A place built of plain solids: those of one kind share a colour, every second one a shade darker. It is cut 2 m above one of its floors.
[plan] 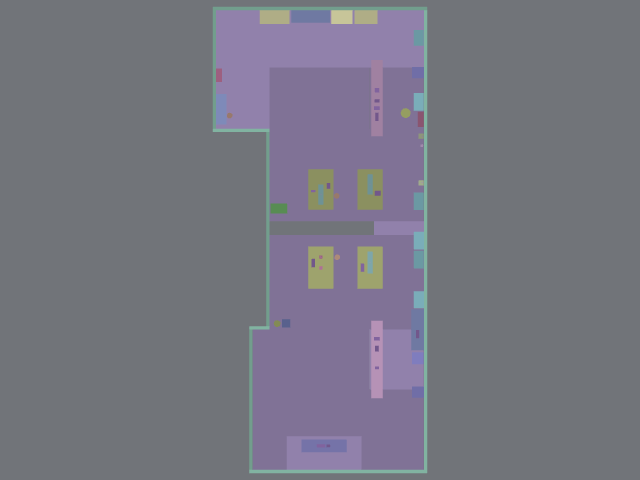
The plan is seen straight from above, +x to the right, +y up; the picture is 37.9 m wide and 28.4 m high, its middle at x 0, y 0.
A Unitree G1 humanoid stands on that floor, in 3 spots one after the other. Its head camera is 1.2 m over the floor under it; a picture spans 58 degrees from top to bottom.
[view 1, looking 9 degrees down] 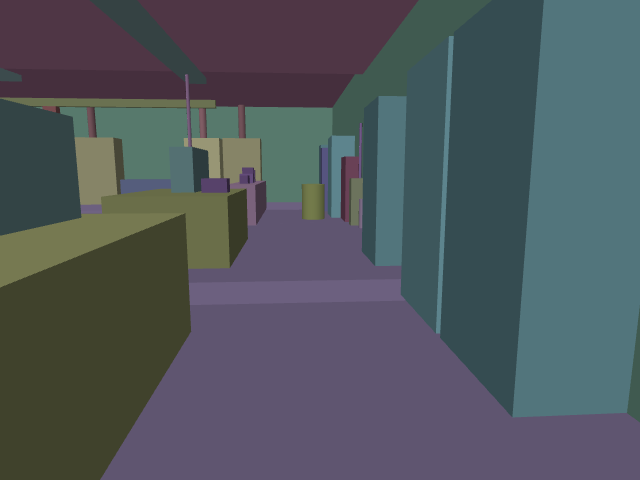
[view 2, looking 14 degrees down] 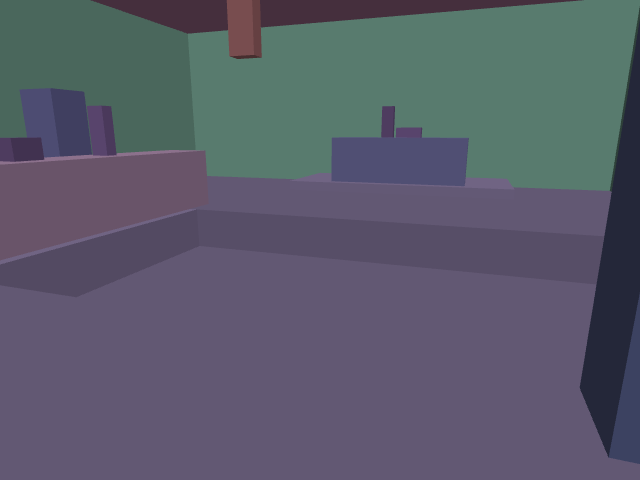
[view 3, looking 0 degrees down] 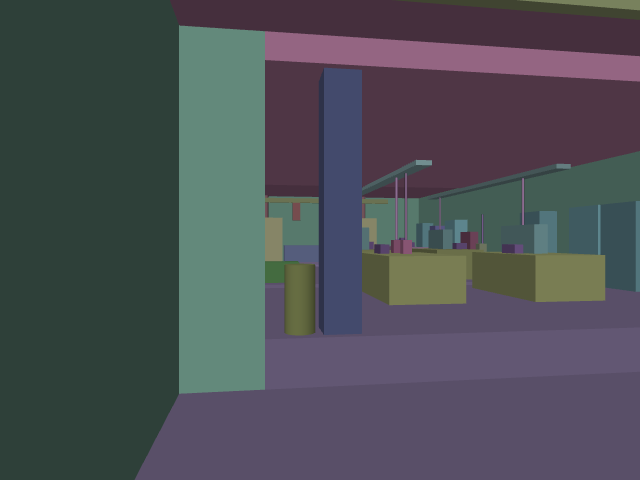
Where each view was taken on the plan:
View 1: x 4.47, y -3.58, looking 86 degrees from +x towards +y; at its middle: floor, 7.68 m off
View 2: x -1.18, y -3.02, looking -71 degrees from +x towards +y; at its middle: floor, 6.35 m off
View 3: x -3.06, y -10.56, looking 82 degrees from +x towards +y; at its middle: pier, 5.81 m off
